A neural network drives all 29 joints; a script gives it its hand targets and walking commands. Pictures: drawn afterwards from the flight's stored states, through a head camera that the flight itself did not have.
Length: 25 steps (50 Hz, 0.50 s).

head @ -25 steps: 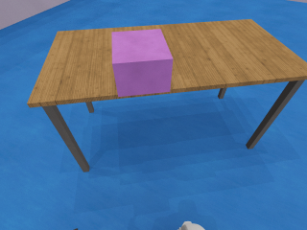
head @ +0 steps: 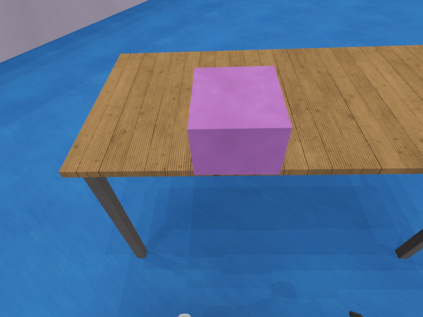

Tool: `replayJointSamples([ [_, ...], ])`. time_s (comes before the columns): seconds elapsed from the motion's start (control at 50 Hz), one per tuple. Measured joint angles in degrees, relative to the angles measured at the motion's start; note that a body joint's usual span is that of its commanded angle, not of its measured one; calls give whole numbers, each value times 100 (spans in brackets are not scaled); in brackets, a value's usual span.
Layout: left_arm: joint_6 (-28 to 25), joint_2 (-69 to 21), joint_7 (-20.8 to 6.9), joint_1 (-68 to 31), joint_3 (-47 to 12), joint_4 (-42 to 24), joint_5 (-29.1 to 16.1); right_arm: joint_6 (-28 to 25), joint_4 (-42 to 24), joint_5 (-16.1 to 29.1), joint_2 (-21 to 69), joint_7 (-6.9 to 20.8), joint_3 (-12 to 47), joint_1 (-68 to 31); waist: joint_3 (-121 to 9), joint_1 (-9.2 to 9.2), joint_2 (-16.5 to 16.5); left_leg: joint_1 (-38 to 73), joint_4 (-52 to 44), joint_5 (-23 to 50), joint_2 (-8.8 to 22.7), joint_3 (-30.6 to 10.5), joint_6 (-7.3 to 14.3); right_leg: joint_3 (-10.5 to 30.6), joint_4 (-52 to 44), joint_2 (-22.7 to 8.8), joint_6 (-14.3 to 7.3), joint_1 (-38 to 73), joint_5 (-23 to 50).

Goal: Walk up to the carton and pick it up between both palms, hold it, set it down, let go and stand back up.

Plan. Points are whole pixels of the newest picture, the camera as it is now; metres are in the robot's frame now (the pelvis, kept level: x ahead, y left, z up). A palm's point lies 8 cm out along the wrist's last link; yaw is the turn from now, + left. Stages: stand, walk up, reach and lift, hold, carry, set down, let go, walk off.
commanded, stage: walk up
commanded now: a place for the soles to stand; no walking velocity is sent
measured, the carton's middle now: (235, 118) +0.61 +0.00 +0.02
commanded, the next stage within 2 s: none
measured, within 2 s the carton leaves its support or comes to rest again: neither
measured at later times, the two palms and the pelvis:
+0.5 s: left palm (113, 284) +0.21 +0.25 -0.09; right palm out of the picture +0.17 -0.26 -0.11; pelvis +0.08 +0.00 -0.01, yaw +1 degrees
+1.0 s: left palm (107, 295) +0.19 +0.26 -0.10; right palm (371, 315) +0.18 -0.26 -0.10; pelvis +0.09 +0.01 +0.00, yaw +0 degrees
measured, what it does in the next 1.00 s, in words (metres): steps on the spot: left foot, then right foot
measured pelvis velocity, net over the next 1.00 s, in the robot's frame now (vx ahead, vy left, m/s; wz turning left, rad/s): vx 0.09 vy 0.01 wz -0.01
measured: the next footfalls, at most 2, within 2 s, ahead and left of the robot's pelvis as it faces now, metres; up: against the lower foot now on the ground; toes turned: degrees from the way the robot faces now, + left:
left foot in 0.04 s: +0.15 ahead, +0.14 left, +0.00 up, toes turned +3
right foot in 0.36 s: +0.18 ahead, -0.08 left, +0.00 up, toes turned -7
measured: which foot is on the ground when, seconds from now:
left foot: up 0.00-0.02, down 0.04-1.00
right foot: down 0.00-0.06, up 0.08-0.34, down 0.36-1.00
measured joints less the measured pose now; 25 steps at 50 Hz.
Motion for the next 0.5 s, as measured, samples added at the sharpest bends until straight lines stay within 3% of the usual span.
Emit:
replayJointSamples([
  [0.06, 81, 38, -11, 92, -62, -49, 2, -126, -120, -40, 42, -119, 8, -114, 15, -56, -171, 348, -238, -19, -218, 83, 47, 141, 987, -151, 45, -267, -531],
  [0.1, 217, 3, 16, -33, -93, -126, 40, -103, -157, -7, 82, -200, 62, -152, 97, -174, -217, 351, 72, -306, -252, 72, 85, 312, 2238, -42, 35, -718, -1062],
  [0.16, 350, -3, 48, -278, -79, -342, 46, 0, -106, 72, 156, -288, 129, -36, 120, -354, -259, 586, -89, -344, -197, 38, 127, 307, 3417, 113, 63, -1388, -1059],
  [0.2, 336, 6, 39, -461, -59, -484, 11, 45, -17, 83, 165, -306, 156, 71, 107, -454, -311, 733, -300, -294, -199, 29, 123, 281, 3245, 80, 108, -1625, -829],
  [0.28, 310, -41, 22, -836, -86, -638, -9, 94, 110, 134, 78, -299, 168, 177, 122, -621, -303, 809, -356, -335, -244, -6, 84, 256, 1933, -24, 197, -1573, -368],
  [0.36, 292, -81, 56, -1135, -134, -651, -9, 183, 174, 262, -37, -248, 218, 148, 96, -623, -236, 658, 124, -661, -260, -3, -27, 295, 557, 27, 70, -1070, 608],
  [0.5, 330, -140, 29, -1463, -264, -529, -231, 252, 241, 247, -85, -218, 287, -31, -127, -608, 39, 879, -247, -541, -235, -37, -117, 290, 496, 76, 5, -1001, 460],
])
